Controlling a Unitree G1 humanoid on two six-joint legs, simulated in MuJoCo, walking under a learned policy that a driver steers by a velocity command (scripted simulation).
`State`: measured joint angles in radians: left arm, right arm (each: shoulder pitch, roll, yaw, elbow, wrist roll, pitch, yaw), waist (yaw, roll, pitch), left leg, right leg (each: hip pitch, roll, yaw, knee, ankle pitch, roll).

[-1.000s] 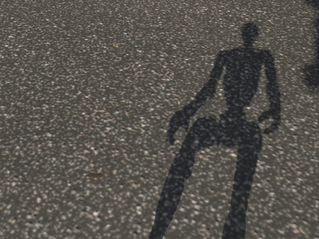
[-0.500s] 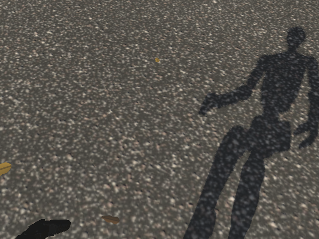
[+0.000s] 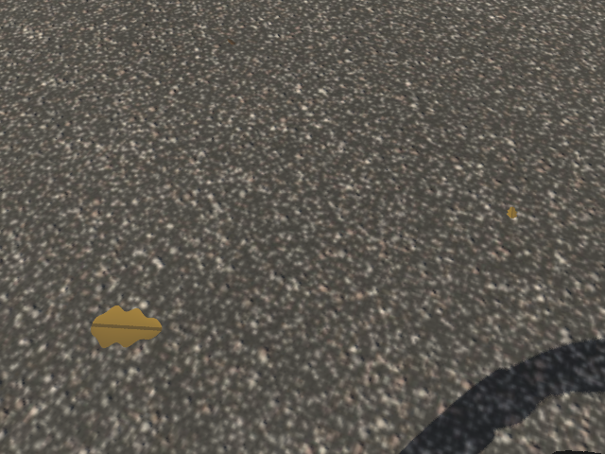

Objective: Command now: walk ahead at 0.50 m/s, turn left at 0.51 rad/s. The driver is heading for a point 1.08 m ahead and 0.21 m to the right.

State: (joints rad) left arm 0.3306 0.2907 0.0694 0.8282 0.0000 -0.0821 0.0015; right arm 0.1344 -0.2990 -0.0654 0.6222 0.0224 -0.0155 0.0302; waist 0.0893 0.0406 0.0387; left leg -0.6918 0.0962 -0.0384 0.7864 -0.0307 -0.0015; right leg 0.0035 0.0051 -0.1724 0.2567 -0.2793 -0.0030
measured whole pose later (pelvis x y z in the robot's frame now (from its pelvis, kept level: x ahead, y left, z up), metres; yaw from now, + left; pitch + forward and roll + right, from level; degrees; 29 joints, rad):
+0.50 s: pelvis +0.28 +0.05 +0.00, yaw -3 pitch +1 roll +2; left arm 0.16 0.29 0.05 0.80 -0.02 -0.04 -0.02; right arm 0.32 -0.26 -0.07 0.79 -0.02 -0.09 0.00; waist -0.05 -0.05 0.02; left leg 0.01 -0.05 0.16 0.22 -0.25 0.05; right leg -0.70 -0.11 0.06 0.78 0.05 0.01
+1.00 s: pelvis +0.57 -0.03 +0.00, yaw -21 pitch +2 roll +0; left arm 0.32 0.28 0.07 0.73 -0.02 -0.04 0.00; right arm 0.06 -0.29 -0.05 0.68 -0.01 -0.09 0.00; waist 0.07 0.03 0.04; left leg -0.64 0.08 -0.11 0.67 -0.03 -0.07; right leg -0.16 0.11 0.13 0.36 -0.23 -0.08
